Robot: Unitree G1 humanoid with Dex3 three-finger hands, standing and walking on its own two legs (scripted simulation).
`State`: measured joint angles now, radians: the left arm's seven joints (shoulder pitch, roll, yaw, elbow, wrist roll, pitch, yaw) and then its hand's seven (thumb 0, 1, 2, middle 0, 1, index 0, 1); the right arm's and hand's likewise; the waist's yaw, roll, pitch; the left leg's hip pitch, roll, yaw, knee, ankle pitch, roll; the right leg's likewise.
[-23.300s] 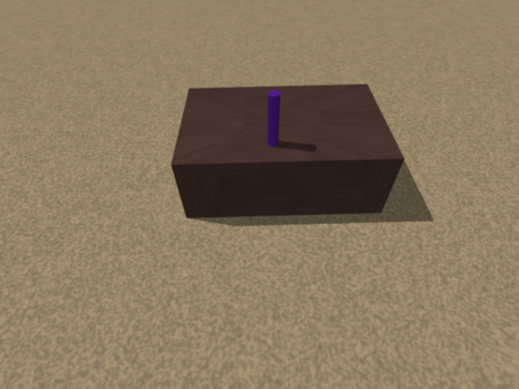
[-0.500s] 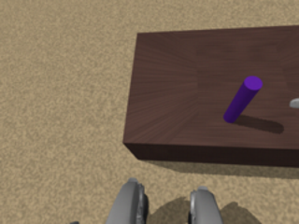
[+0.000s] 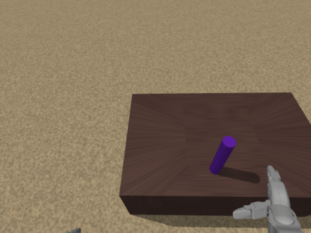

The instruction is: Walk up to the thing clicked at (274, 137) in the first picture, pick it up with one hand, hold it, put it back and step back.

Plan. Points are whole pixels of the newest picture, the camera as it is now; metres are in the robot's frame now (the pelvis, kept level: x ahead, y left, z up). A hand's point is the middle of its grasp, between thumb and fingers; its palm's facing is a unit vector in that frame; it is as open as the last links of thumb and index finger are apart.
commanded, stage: home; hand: right
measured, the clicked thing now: (221, 157) +0.46 -0.23 -0.25
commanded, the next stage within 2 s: none
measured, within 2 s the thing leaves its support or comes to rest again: neither
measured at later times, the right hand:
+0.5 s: hand (240, 232) +0.17 -0.17 -0.06, palm faces +0.17 +0.95 -0.26, open 17.6 cm
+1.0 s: hand out of the picture +0.07 -0.25 -0.11, palm faces +0.01 +0.92 -0.39, open 17.6 cm
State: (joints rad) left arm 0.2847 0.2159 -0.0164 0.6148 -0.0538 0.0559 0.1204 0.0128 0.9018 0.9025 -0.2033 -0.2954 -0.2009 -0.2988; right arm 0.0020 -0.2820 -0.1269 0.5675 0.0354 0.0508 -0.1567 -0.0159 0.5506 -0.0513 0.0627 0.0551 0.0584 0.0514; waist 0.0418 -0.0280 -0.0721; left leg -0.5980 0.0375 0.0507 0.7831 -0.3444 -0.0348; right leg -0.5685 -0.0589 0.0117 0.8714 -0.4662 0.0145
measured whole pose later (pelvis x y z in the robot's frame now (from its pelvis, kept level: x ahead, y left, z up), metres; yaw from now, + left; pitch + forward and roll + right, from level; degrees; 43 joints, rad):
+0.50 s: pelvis +0.00 +0.01 +0.00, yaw -1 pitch +5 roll +1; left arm 0.22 0.20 -0.02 0.54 -0.02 -0.05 0.16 0.01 0.90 0.90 -0.20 -0.30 -0.20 -0.30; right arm 0.37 -0.19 0.00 0.16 0.02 0.18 -0.15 -0.02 0.57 -0.04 0.06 0.05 0.05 0.05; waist 0.00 -0.02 -0.05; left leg -0.50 0.04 0.07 0.78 -0.37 -0.02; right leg -0.46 -0.05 0.03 0.83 -0.46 0.03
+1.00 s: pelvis +0.00 +0.00 +0.03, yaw -1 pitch -2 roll +0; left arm 0.23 0.31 0.03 0.91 0.04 0.03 0.02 0.01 0.90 0.90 -0.20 -0.30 -0.20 -0.30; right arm 0.25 -0.33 -0.01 0.89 -0.04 0.01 -0.03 -0.01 0.56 -0.04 0.06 0.05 0.05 0.05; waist 0.00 -0.02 0.02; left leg -0.23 0.08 0.04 0.53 -0.25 -0.04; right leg -0.17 -0.01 -0.01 0.52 -0.31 0.01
